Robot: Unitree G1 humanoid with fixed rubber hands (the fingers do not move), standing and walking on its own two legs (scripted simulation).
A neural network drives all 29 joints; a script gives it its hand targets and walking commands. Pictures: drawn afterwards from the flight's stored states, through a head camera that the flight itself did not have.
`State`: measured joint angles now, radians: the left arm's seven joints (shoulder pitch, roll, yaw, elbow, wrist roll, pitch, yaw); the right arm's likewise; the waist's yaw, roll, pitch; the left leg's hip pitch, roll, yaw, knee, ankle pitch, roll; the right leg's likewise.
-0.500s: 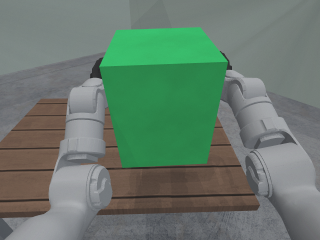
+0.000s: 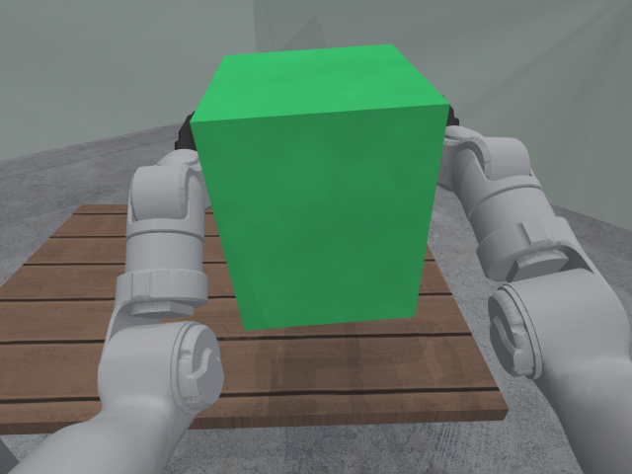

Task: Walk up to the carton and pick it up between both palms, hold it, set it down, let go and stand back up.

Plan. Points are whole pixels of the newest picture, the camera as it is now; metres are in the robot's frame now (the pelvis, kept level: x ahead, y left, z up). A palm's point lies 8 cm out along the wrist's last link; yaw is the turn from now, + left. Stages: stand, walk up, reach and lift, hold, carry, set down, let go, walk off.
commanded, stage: hold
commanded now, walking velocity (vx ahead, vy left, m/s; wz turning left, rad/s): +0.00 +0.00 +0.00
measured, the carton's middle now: (319, 185) +0.36 +0.00 +0.28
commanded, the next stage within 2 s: none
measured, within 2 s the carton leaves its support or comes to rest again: neither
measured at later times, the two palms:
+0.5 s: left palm (186, 158) +0.37 +0.15 +0.31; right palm (439, 144) +0.37 -0.14 +0.32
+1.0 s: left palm (189, 160) +0.37 +0.15 +0.31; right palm (442, 139) +0.37 -0.14 +0.33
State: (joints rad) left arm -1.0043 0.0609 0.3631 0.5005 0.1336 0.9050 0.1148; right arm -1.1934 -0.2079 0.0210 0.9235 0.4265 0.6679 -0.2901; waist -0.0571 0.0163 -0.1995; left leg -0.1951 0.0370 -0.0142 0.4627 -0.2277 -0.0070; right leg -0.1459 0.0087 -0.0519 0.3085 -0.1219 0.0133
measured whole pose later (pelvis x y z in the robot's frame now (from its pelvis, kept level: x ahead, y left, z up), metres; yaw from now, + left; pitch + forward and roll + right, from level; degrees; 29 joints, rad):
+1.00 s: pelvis +0.00 -0.01 +0.00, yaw +1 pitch -1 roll -2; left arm -1.08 0.09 0.38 0.59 0.12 0.91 0.11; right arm -1.26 -0.22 0.03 0.99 0.43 0.70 -0.30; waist -0.06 0.01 -0.22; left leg -0.23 0.04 -0.03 0.47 -0.22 -0.01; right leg -0.17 0.01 -0.06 0.31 -0.12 0.01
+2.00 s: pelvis -0.01 -0.01 +0.00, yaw +1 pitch -1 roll -2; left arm -1.09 0.10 0.38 0.62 0.12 0.90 0.10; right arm -1.27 -0.22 0.04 1.00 0.44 0.70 -0.30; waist -0.05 0.02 -0.23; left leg -0.23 0.04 -0.03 0.46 -0.21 -0.01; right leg -0.18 0.01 -0.06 0.31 -0.11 0.01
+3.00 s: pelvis -0.01 -0.01 +0.00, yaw +1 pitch -1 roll -2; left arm -1.07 0.10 0.36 0.61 0.11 0.90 0.10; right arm -1.25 -0.22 0.04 0.99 0.44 0.71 -0.30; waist -0.05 0.02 -0.22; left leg -0.23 0.03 -0.04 0.46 -0.21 -0.01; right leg -0.18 0.01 -0.06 0.31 -0.12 0.01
